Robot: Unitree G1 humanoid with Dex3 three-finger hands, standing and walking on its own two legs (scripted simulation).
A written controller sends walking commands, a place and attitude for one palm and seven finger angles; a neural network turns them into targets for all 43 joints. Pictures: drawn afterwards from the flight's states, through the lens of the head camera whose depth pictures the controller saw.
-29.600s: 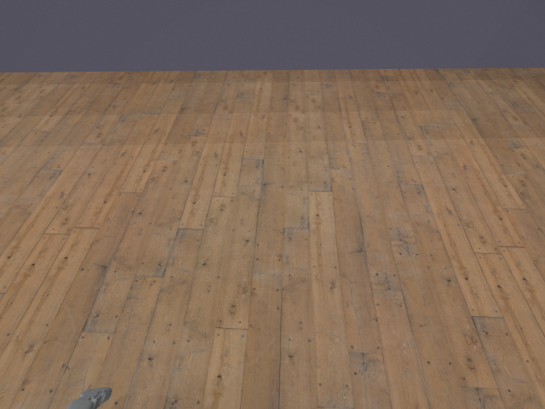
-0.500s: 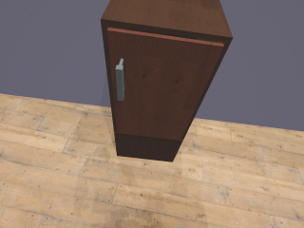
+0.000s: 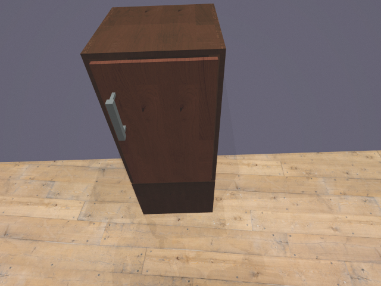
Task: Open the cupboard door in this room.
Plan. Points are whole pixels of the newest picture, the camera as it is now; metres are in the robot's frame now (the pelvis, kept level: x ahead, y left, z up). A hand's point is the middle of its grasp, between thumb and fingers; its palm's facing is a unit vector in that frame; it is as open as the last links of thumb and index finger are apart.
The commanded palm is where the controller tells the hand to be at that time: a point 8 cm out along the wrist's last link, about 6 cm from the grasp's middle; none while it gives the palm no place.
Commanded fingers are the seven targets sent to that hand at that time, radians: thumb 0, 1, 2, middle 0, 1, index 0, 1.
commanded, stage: come to a stop and stand still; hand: left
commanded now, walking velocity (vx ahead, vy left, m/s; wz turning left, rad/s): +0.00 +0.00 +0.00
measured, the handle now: (117, 117) +0.61 +0.25 +0.00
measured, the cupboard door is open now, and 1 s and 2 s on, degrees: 0 0 0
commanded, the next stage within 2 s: look again from close up in 0.90 s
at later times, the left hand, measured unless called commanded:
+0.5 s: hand out of the picture -0.01 +0.13 -0.18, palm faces +0.09 -0.99 -0.14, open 7.4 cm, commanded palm none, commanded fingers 0.00 0.90 0.90 -0.20 -0.30 -0.20 -0.30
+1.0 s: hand out of the picture +0.04 +0.17 -0.18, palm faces +0.06 -0.98 -0.20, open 7.4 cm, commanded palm none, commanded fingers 0.00 0.90 0.90 -0.20 -0.30 -0.20 -0.30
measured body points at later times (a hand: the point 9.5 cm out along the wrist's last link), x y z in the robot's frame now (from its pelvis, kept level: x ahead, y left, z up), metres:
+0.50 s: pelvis +0.02 -0.02 +0.00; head +0.05 -0.02 +0.45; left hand -0.02 +0.18 -0.16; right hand +0.04 -0.24 -0.16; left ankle +0.00 +0.14 -0.74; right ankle -0.02 -0.10 -0.74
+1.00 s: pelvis +0.04 +0.00 +0.00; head +0.06 +0.00 +0.45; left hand +0.04 +0.22 -0.16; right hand +0.03 -0.22 -0.16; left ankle +0.00 +0.14 -0.74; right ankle -0.02 -0.10 -0.74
